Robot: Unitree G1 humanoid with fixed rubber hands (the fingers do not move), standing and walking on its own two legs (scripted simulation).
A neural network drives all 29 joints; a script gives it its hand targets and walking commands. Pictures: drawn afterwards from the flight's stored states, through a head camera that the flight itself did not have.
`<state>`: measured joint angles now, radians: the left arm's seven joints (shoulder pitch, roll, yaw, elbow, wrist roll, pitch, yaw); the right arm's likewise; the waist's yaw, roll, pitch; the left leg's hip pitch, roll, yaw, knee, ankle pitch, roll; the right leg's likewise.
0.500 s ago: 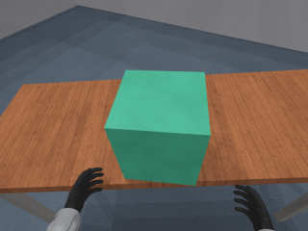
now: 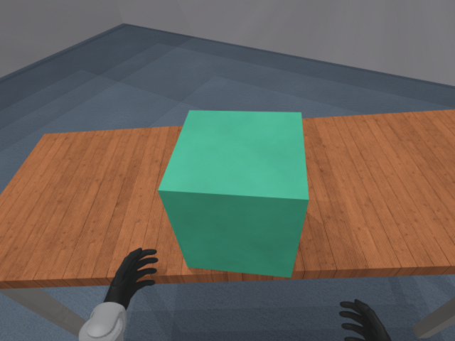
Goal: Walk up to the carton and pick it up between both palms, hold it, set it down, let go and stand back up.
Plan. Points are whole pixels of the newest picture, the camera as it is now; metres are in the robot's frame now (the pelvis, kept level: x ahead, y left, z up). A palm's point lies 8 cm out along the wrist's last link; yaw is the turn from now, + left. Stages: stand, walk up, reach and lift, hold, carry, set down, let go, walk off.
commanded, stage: let go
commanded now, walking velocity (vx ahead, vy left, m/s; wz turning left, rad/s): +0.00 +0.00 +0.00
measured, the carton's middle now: (240, 194) +0.39 -0.01 +0.05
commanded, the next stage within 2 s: stand in 0.44 s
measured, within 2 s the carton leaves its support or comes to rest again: neither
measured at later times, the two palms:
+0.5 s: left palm (122, 294) +0.23 +0.20 +0.00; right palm out of the picture +0.14 -0.22 -0.08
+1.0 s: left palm (114, 297) +0.23 +0.22 -0.01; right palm out of the picture +0.11 -0.26 -0.09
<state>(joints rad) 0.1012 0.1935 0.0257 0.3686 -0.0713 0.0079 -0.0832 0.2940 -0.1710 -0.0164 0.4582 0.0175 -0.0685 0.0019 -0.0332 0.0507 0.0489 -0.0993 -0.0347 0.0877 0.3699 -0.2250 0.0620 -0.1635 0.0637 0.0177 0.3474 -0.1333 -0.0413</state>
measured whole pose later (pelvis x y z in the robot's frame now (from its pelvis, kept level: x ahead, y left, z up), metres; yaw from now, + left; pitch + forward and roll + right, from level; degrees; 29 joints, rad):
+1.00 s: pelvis +0.00 +0.00 +0.00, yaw +0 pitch -2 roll -1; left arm 0.13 0.31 -0.07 0.37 0.00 -0.12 -0.06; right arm 0.26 -0.28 -0.02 0.65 -0.02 -0.05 0.05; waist -0.03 0.02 0.03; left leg -0.14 -0.03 0.09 0.43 -0.26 0.06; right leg -0.20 0.06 0.02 0.39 -0.16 -0.04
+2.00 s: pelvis +0.00 +0.00 +0.00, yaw +0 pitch -2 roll -1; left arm 0.14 0.33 -0.09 0.37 -0.02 -0.14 -0.06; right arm 0.26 -0.29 -0.02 0.68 -0.02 -0.04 0.05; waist -0.03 0.01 0.04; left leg -0.14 -0.03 0.09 0.43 -0.26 0.07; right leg -0.20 0.06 0.02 0.39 -0.16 -0.04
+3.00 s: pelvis +0.00 +0.00 +0.00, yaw +0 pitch -2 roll -1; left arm 0.14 0.34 -0.09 0.37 -0.03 -0.15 -0.05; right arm 0.26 -0.29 -0.02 0.68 -0.02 -0.03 0.05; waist -0.03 0.01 0.04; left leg -0.14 -0.03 0.09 0.43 -0.26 0.07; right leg -0.20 0.06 0.02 0.39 -0.16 -0.04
